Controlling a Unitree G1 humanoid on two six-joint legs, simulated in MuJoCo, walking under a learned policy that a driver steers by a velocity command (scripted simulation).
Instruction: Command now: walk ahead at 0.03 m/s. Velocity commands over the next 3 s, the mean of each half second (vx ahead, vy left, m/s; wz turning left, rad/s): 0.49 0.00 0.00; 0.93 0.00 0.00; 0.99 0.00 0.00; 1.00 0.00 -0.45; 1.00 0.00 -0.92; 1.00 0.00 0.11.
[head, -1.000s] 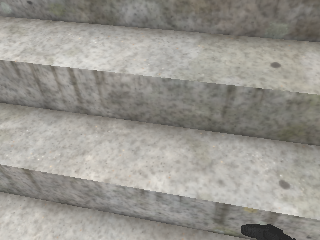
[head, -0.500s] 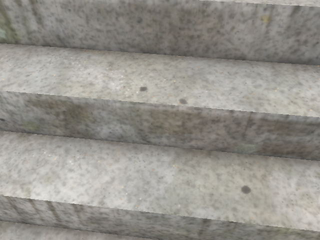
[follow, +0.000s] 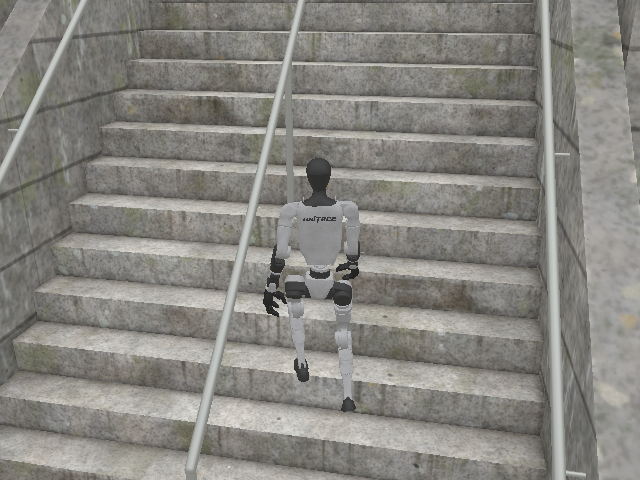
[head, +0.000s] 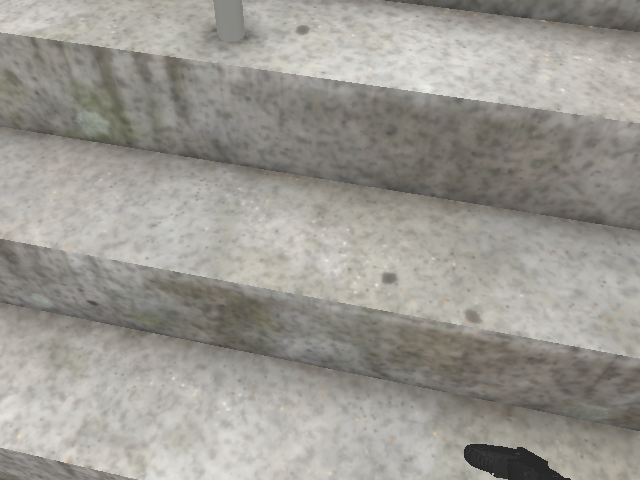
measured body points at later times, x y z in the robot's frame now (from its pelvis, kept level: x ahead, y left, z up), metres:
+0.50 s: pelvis +0.09 -0.01 +0.12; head +0.07 +0.00 +0.57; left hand +0.25 +0.23 +0.03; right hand +0.12 -0.26 -0.01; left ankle +0.08 +0.09 -0.61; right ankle +0.10 -0.12 -0.42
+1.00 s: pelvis +0.29 -0.04 +0.17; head +0.34 -0.06 +0.61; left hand +0.22 +0.16 +0.03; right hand +0.61 -0.15 +0.15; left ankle +0.42 +0.04 -0.42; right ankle +0.12 -0.13 -0.57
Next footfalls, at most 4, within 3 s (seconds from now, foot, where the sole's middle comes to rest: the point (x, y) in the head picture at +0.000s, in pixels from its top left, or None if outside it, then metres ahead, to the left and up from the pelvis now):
0.60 right None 0.14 -0.14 -0.65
1.00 left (312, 425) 0.46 0.04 -0.45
1.38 right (427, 251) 0.66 -0.13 -0.25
1.82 left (291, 42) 0.91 0.09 -0.05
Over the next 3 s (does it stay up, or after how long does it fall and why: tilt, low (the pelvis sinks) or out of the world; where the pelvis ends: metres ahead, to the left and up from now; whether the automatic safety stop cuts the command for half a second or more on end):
stays up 1.08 -0.59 0.97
